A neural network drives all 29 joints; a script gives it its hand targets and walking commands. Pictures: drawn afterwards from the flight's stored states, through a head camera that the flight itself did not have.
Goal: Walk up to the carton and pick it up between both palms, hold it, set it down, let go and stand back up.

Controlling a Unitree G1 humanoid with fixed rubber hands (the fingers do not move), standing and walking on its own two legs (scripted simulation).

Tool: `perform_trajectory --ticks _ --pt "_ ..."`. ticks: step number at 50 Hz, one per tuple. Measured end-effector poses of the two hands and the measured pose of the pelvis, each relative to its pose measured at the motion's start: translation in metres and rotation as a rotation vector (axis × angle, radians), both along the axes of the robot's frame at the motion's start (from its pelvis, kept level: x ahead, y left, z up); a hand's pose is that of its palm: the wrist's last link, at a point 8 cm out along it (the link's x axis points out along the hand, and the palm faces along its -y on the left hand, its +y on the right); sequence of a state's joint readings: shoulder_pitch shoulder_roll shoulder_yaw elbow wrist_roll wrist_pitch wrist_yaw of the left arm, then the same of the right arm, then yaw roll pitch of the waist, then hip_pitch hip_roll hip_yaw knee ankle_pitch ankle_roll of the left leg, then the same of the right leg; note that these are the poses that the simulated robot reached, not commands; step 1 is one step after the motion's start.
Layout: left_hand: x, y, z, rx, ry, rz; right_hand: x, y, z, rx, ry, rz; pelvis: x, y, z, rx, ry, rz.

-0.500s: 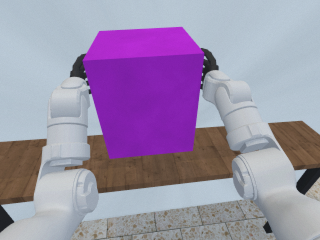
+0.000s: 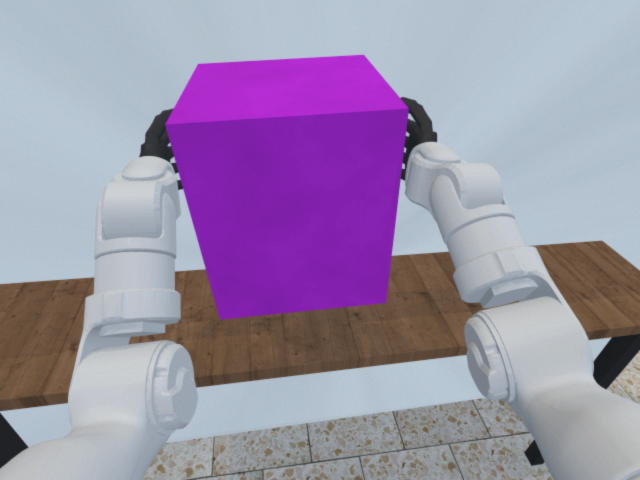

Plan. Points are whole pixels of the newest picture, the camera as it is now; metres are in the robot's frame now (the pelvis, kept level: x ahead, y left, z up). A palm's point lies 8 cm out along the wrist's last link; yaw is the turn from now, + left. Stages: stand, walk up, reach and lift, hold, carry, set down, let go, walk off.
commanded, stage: hold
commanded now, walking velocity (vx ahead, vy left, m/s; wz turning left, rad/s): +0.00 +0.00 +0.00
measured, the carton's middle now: (293, 184) +0.40 -0.01 +0.24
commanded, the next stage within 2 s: set down in 1.14 s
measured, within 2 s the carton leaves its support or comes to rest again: neither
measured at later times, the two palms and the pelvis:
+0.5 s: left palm (152, 172) +0.37 +0.15 +0.27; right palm (417, 159) +0.36 -0.15 +0.29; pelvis +0.00 +0.00 +0.00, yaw +0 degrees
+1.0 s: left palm (156, 170) +0.38 +0.15 +0.27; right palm (418, 158) +0.37 -0.15 +0.29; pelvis +0.00 +0.00 +0.00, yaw +0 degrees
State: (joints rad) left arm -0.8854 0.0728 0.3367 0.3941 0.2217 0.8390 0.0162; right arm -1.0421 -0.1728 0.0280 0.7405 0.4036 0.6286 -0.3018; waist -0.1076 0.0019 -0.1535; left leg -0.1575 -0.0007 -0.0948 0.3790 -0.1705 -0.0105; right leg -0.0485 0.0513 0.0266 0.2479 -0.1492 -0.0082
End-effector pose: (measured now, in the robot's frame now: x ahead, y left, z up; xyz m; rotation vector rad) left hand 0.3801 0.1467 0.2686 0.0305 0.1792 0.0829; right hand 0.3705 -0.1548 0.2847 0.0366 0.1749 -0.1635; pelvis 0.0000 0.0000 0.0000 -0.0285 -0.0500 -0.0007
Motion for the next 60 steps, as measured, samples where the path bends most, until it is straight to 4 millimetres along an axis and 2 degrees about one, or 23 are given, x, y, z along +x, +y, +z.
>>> perform_trajectory --ticks 16,30,41,60 --pt "0.0 0.001 0.001 -0.004 0.001 0.004 0.001 0.001 0.002 0.008 0.001 0.001 -0.001 -0.001 0.0 0.001 0.009 -0.001" --pt "-0.009 0.004 0.005 -0.013 -0.018 0.011 -0.007 0.004 0.002 -0.002 -0.014 0.007 0.0 -0.001 0.0 0.004 -0.016 -0.001" --pt "-0.006 0.003 0.009 -0.011 -0.019 0.008 -0.005 0.003 0.006 -0.003 -0.014 0.004 -0.001 -0.001 0.0 0.005 -0.003 -0.008" --pt "0.006 0.0 -0.001 -0.006 -0.001 -0.002 0.005 0.0 -0.001 -0.023 0.006 -0.001 0.003 -0.002 0.0 0.002 0.008 0.0"
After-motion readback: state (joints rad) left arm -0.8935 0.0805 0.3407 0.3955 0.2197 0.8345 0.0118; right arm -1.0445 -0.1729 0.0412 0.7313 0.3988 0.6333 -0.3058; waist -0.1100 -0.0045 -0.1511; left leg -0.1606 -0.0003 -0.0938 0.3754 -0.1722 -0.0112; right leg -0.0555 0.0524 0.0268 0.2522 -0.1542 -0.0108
